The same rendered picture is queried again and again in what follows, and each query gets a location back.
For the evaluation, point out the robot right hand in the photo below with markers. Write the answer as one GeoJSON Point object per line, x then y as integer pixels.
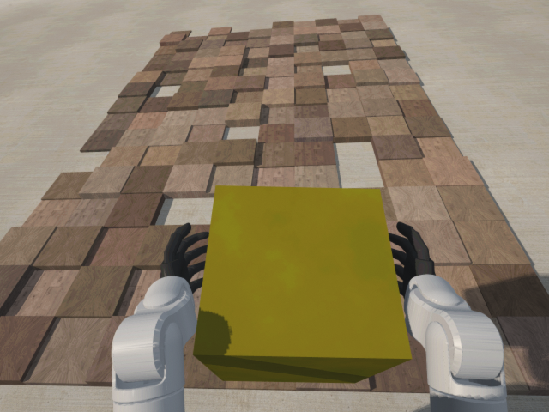
{"type": "Point", "coordinates": [415, 258]}

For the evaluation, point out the carton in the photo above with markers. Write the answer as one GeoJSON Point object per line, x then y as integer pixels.
{"type": "Point", "coordinates": [299, 285]}

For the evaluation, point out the robot right forearm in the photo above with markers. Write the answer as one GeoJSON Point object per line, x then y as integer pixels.
{"type": "Point", "coordinates": [464, 350]}

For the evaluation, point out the robot left forearm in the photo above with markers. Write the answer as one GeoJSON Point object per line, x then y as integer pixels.
{"type": "Point", "coordinates": [148, 349]}

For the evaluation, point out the robot left hand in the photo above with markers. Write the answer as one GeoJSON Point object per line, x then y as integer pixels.
{"type": "Point", "coordinates": [176, 260]}

